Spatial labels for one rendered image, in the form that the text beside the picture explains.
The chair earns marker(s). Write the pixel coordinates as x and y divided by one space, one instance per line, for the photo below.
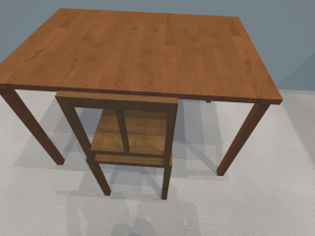
133 130

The table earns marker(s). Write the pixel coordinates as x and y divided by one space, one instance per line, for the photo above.
186 56

